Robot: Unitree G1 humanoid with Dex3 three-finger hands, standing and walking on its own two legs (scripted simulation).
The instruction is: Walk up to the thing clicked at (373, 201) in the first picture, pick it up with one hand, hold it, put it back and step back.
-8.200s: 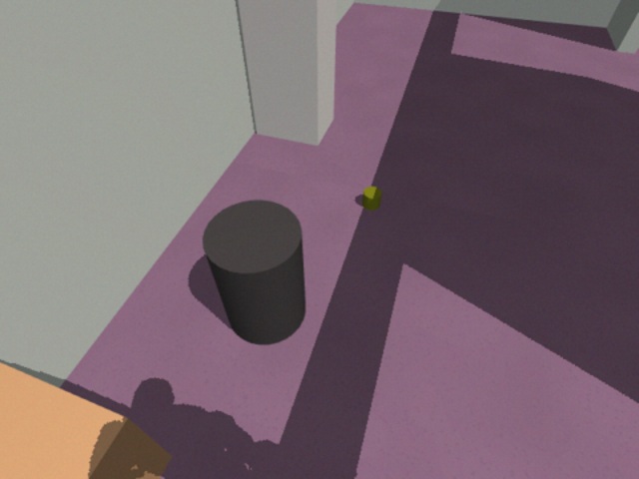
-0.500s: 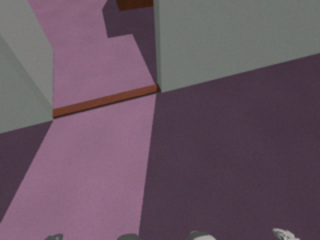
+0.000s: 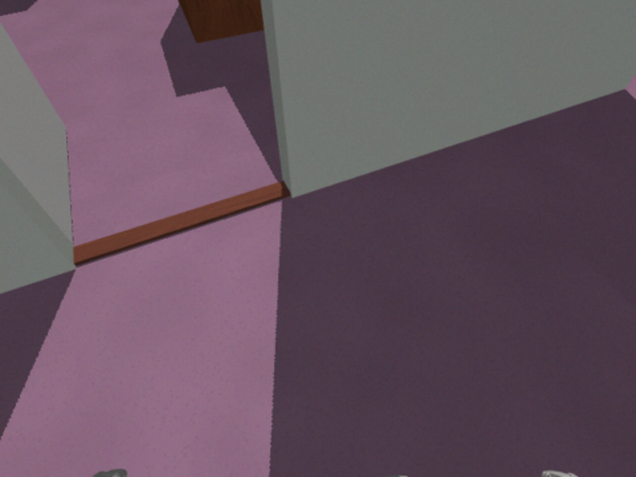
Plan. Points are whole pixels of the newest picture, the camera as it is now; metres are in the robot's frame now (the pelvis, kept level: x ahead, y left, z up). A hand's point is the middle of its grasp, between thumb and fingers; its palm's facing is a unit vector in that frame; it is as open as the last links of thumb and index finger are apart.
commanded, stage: walk up
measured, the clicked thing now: out of the picture -0.61 +1.17 -0.73
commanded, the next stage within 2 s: stand in 0.86 s
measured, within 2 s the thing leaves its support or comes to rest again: neither
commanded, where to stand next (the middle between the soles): +0.06 +0.00 m, yaw +4 degrees
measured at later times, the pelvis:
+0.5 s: pelvis +0.01 +0.01 +0.00, yaw -2 degrees
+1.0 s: pelvis +0.02 +0.02 +0.01, yaw -2 degrees
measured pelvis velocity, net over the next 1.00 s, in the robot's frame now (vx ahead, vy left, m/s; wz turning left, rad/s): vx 0.02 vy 0.02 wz -0.03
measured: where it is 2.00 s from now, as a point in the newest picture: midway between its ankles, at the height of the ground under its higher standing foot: outside the picture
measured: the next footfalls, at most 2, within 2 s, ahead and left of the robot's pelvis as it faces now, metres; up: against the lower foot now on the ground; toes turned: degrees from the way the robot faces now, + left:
none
